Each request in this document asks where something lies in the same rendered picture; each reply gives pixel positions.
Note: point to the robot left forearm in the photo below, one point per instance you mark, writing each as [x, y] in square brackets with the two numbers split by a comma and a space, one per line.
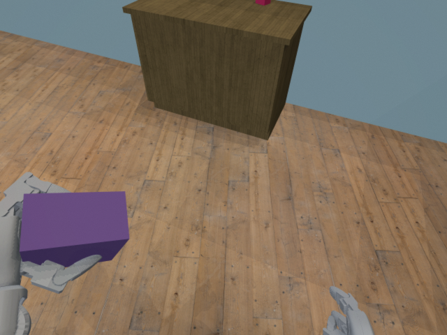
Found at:
[14, 318]

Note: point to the robot right hand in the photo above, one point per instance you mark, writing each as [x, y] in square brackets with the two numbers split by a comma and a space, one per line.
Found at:
[356, 321]

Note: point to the sponge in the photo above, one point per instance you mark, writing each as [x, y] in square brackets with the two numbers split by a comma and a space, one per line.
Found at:
[67, 227]

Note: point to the table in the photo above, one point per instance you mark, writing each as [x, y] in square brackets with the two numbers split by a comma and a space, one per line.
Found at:
[224, 62]

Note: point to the robot left hand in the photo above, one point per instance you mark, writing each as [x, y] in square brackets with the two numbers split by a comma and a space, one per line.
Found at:
[49, 275]

